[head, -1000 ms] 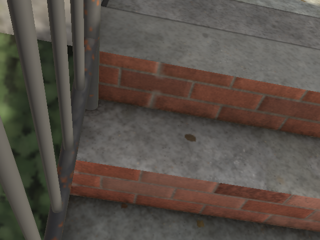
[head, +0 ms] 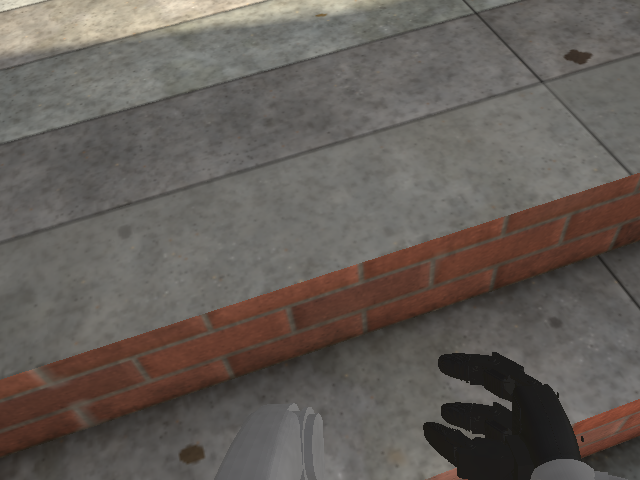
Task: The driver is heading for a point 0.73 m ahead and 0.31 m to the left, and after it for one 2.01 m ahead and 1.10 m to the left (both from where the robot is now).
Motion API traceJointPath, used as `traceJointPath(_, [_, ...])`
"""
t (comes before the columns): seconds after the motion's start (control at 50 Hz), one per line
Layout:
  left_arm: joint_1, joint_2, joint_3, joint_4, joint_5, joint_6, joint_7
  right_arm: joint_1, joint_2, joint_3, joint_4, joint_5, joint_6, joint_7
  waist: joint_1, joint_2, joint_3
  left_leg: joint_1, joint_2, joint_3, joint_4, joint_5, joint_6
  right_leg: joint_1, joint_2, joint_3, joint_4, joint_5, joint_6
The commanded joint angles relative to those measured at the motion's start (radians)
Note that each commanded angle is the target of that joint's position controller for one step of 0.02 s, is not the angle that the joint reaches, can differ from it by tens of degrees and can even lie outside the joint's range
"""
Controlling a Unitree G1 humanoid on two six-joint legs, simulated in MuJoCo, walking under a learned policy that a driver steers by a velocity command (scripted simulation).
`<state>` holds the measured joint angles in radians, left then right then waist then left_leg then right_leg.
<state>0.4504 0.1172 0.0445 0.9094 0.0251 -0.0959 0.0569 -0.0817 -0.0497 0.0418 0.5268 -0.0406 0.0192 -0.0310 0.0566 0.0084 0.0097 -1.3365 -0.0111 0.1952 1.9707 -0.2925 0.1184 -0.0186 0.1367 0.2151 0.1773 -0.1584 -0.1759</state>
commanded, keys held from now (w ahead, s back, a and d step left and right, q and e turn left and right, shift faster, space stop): w+q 1.00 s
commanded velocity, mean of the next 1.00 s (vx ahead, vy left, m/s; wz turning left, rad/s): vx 0.50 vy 0.00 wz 0.51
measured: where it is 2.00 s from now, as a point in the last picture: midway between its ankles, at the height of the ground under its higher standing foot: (306, 73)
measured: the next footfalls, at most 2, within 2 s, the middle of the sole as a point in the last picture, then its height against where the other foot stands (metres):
left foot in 0.12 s outside the picture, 0.18 m higher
right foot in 0.56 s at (575, 377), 0.21 m higher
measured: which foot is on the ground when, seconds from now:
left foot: up 0.00-0.10, down 0.12-0.58, up 0.60-1.00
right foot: down 0.00-0.12, up 0.14-0.54, down 0.56-1.00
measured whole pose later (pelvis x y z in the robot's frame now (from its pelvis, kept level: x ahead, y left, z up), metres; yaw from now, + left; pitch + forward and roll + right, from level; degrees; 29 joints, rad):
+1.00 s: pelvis +0.55 -0.18 +0.37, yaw +29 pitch +0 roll +3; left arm 0.57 0.11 0.02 1.02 0.04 -0.13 0.00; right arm -0.06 -0.05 -0.01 0.58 -0.02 0.04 -0.01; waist 0.05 0.02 0.01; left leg -1.36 -0.08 0.01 2.08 -0.27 0.18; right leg 0.03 -0.09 -0.30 0.37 -0.38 -0.01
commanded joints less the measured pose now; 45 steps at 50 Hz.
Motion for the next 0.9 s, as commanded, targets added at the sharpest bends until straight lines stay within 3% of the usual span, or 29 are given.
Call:
traceJointPath(0.02, [0.123, 0.130, 0.028, 0.022, -0.005, 0.011, 0.033, 0.076, 0.023, 0.004, 0.051, 0.001, -0.016, -0.005, -0.067, -0.089, -0.187, 0.244, -0.056, 0.058, 0.010, -0.044, 0.057, 0.110, -0.234, -0.164, 0.135, 1.418, 0.157])
traceJointPath(0.06, [0.032, 0.182, 0.040, -0.027, -0.080, -0.017, 0.063, 0.049, -0.090, -0.023, 0.070, 0.043, 0.000, -0.001, -0.126, -0.042, -0.238, 0.668, -0.130, 0.162, -0.483, -0.169, 0.052, -0.043, -0.276, -0.199, 0.104, 2.068, 0.199])
traceJointPath(0.1, [0.003, 0.234, 0.054, -0.059, -0.073, -0.042, 0.081, 0.239, -0.234, -0.079, 0.144, 0.058, 0.032, -0.007, -0.212, -0.137, -0.265, 0.851, -0.194, 0.144, -0.847, -0.239, 0.032, 0.096, -0.287, -0.156, 0.342, 2.457, 0.274])
traceJointPath(0.12, [-0.028, 0.282, 0.079, -0.095, -0.082, -0.044, 0.081, 0.386, -0.309, -0.109, 0.179, 0.073, 0.035, -0.010, -0.282, -0.147, -0.284, 0.916, -0.187, 0.057, -1.166, -0.227, 0.127, 0.155, -0.186, -0.189, 0.736, 2.282, 0.357])
traceJointPath(0.14, [-0.047, 0.312, 0.097, -0.101, -0.080, -0.055, 0.048, 0.388, -0.321, -0.127, 0.226, 0.065, 0.015, 0.004, -0.294, 0.166, -0.336, 1.150, -0.016, -0.310, -1.339, -0.010, 0.249, -0.134, -0.067, -0.154, 1.401, 0.627, 0.335])
traceJointPath(0.16, [-0.133, 0.209, 0.077, -0.202, -0.024, -0.043, -0.009, 0.375, -0.264, -0.112, 0.294, 0.036, 0.017, -0.012, -0.218, 0.342, -0.271, 1.298, 0.229, -0.959, -1.435, 0.247, 0.447, -0.765, 0.097, -0.009, 1.981, -0.104, 0.358])
traceJointPath(0.18, [-0.294, 0.081, 0.028, -0.323, 0.038, -0.049, -0.041, 0.386, -0.211, -0.112, 0.289, 0.043, -0.007, -0.029, -0.189, 0.089, -0.126, 1.226, 0.208, -1.025, -1.490, -0.032, 0.411, -1.020, 0.038, 0.030, 2.174, -0.095, 0.233])
traceJointPath(0.2, [-0.318, 0.003, -0.014, -0.350, 0.044, -0.050, -0.069, 0.364, -0.201, -0.121, 0.320, 0.005, -0.038, -0.036, -0.088, -0.039, -0.060, 1.213, 0.218, -0.893, -1.490, -0.197, 0.334, -1.142, -0.017, 0.062, 2.195, -0.056, 0.158])
traceJointPath(0.22, [-0.252, -0.001, -0.033, -0.330, 0.040, -0.048, -0.084, 0.343, -0.147, -0.109, 0.325, -0.009, -0.047, -0.027, -0.025, -0.202, 0.018, 1.118, 0.182, -0.732, -1.515, -0.195, 0.232, -1.144, -0.044, -0.004, 2.070, -0.019, 0.110])
traceJointPath(0.28, [-0.236, 0.015, -0.053, -0.335, 0.015, 0.020, -0.052, 0.266, -0.178, -0.103, 0.318, 0.005, -0.110, -0.014, 0.051, -0.180, 0.167, 0.799, 0.163, -0.550, -1.618, -0.167, 0.166, -1.067, -0.130, -0.031, 1.917, -0.119, 0.117])
traceJointPath(0.32, [-0.325, 0.046, -0.054, -0.393, -0.001, 0.050, -0.035, 0.275, -0.254, -0.115, 0.313, 0.013, -0.126, -0.007, 0.034, -0.173, 0.227, 0.696, 0.157, -0.453, -1.664, -0.166, 0.156, -1.072, -0.217, -0.124, 1.728, -0.144, 0.143])
traceJointPath(0.36, [-0.417, 0.016, -0.059, -0.438, -0.011, 0.049, -0.027, 0.366, -0.265, -0.121, 0.331, 0.010, -0.153, -0.013, -0.031, -0.015, 0.134, 0.769, 0.161, -0.426, -1.689, -0.089, 0.196, -1.070, -0.241, -0.194, 1.795, -0.143, 0.125])
traceJointPath(0.4, [-0.553, 0.003, -0.063, -0.503, -0.001, 0.031, -0.021, 0.532, -0.271, -0.130, 0.372, 0.012, -0.163, -0.030, -0.146, 0.105, 0.073, 1.117, 0.234, -0.522, -1.708, 0.029, 0.215, -1.362, -0.271, -0.137, 1.954, -0.283, 0.108])
traceJointPath(0.44, [-0.714, 0.003, -0.076, -0.588, 0.021, 0.013, -0.030, 0.641, -0.311, -0.157, 0.378, -0.015, -0.148, -0.037, -0.226, 0.113, 0.075, 1.434, 0.274, -0.563, -1.693, -0.041, 0.171, -1.659, -0.326, -0.060, 1.870, -0.513, 0.099])
traceJointPath(0.46, [-0.828, 0.009, -0.083, -0.626, 0.027, -0.002, -0.041, 0.694, -0.287, -0.159, 0.381, -0.025, -0.140, -0.046, -0.285, 0.085, 0.068, 1.528, 0.258, -0.559, -1.663, 0.023, 0.147, -1.713, -0.327, -0.075, 1.801, -0.602, 0.103])
traceJointPath(0.48, [-0.918, -0.036, -0.109, -0.694, 0.031, 0.003, -0.058, 0.750, -0.275, -0.167, 0.399, -0.008, -0.126, -0.056, -0.306, 0.122, 0.036, 1.523, 0.271, -0.567, -1.736, 0.020, 0.124, -1.668, -0.342, -0.049, 1.707, -0.635, 0.080])
traceJointPath(0.5, [-0.929, -0.044, -0.121, -0.726, 0.030, 0.016, -0.071, 0.710, -0.292, -0.173, 0.392, 0.002, -0.119, -0.059, -0.283, 0.137, -0.003, 1.469, 0.278, -0.533, -1.814, -0.019, 0.102, -1.540, -0.350, -0.085, 1.623, -0.590, 0.069])
traceJointPath(0.52, [-0.821, -0.053, -0.142, -0.700, 0.013, 0.032, -0.102, 0.530, -0.302, -0.163, 0.328, 0.032, -0.107, -0.041, -0.188, 0.047, -0.068, 1.118, 0.225, -0.410, -1.972, 0.014, 0.106, -1.002, -0.324, -0.270, 1.259, -0.462, 0.068])
traceJointPath(0.54, [-0.662, -0.064, -0.129, -0.662, -0.014, 0.046, -0.090, 0.471, -0.312, -0.164, 0.296, 0.056, -0.111, -0.020, -0.113, 0.086, -0.146, 0.852, 0.220, -0.399, -1.950, 0.309, 0.100, -0.484, -0.282, -0.230, 1.138, -0.491, 0.032])
traceJointPath(0.56, [-0.166, 0.087, -0.032, -0.471, -0.038, 0.061, -0.062, 0.399, -0.380, -0.171, 0.272, 0.060, -0.141, 0.025, 0.098, 0.063, -0.409, 0.879, 0.177, -0.299, -1.597, 1.211, 0.072, -0.039, -0.116, -0.313, 1.163, -0.418, 0.039])
traceJointPath(0.58, [0.138, 0.270, 0.051, -0.387, -0.015, 0.036, -0.040, 0.219, -0.392, -0.186, 0.197, 0.098, -0.161, 0.063, 0.286, -0.191, -0.573, 0.706, 0.046, -0.280, -1.099, 0.939, -0.036, 0.189, -0.323, 0.074, 0.847, -0.533, 0.032])
traceJointPath(0.6, [0.204, 0.396, 0.082, -0.344, -0.017, 0.042, -0.021, 0.208, -0.287, -0.169, 0.145, 0.091, -0.162, 0.084, 0.301, -0.659, -0.689, 0.640, -0.116, -0.410, -0.714, 0.083, -0.084, 0.233, -0.499, 0.538, 0.437, -0.414, 0.080])
traceJointPath(0.62, [0.067, 0.325, 0.067, -0.337, -0.053, 0.057, -0.018, 0.305, -0.198, -0.148, 0.180, 0.028, -0.159, 0.087, 0.179, -0.542, -0.606, 0.556, -0.147, -0.543, -0.271, 0.100, -0.102, 0.064, -0.517, 0.684, 0.295, -0.568, 0.104])
traceJointPath(0.66, [-0.208, 0.185, 0.032, -0.289, -0.034, 0.065, -0.010, 0.270, -0.094, -0.125, 0.127, -0.024, -0.138, 0.084, -0.020, -0.313, -0.258, 0.370, -0.017, -0.413, -0.074, 0.351, -0.069, -0.229, -0.485, 0.487, 0.458, -0.812, 0.080])
traceJointPath(0.68, [-0.265, 0.115, 0.001, -0.254, -0.034, 0.058, -0.023, 0.257, -0.116, -0.126, 0.136, -0.033, -0.125, 0.084, -0.042, -0.228, -0.135, 0.356, -0.009, -0.335, -0.018, 0.408, -0.055, -0.342, -0.468, 0.365, 0.467, -0.652, 0.056])
traceJointPath(0.74, [-0.233, -0.021, -0.029, -0.110, 0.002, 0.004, -0.055, 0.235, -0.029, -0.079, 0.105, -0.006, -0.064, 0.054, -0.117, -0.116, 0.004, 0.247, -0.031, -0.360, 0.186, 0.283, -0.005, -0.479, -0.455, 0.148, 0.415, -0.521, 0.087])
traceJointPath(0.78, [-0.143, -0.005, -0.016, -0.040, -0.002, -0.037, -0.071, 0.233, -0.005, -0.062, 0.092, 0.005, -0.054, 0.044, -0.118, -0.068, 0.062, 0.122, -0.029, -0.371, 0.160, 0.250, 0.013, -0.391, -0.458, 0.005, 0.314, -0.263, 0.111])
traceJointPath(0.86, [-0.100, 0.065, -0.001, 0.000, 0.006, -0.084, -0.065, 0.158, -0.085, -0.095, 0.092, 0.013, -0.010, 0.022, -0.108, 0.010, 0.110, 0.051, -0.079, -0.326, 0.268, 0.241, 0.013, -0.278, -0.474, -0.198, 0.127, 0.034, 0.080])
traceJointPath(0.9, [-0.001, 0.093, 0.000, 0.037, 0.012, -0.088, -0.071, 0.081, -0.037, -0.076, 0.053, 0.019, -0.004, 0.001, -0.092, 0.021, 0.140, -0.129, -0.084, -0.309, 0.415, 0.068, 0.052, -0.119, -0.460, -0.269, 0.082, 0.122, 0.091])
Keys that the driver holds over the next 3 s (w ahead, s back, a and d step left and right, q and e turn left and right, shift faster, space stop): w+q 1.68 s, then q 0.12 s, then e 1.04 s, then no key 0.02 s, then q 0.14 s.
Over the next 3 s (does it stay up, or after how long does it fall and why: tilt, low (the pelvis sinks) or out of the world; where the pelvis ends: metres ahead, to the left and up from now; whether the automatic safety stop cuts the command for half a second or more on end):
stays up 1.00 0.11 0.57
